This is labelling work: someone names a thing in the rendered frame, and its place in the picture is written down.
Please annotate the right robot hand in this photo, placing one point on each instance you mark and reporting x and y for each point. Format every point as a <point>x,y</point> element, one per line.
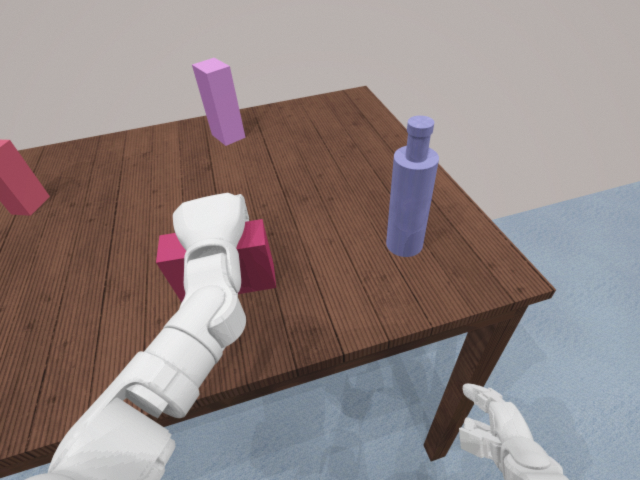
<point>506,422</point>

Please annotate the robot left forearm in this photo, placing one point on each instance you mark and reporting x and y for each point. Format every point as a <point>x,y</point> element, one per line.
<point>166,377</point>

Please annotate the left robot upper arm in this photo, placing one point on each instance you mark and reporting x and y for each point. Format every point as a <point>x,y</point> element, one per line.
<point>121,443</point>

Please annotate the robot right forearm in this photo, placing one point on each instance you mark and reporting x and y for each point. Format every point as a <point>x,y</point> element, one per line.
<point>524,459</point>

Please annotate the left robot hand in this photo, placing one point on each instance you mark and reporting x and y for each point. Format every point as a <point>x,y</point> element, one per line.
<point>220,216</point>

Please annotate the table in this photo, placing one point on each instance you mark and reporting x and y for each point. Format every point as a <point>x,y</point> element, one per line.
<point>81,293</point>

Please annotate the sponge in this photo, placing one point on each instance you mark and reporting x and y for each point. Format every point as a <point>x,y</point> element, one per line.
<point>256,263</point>

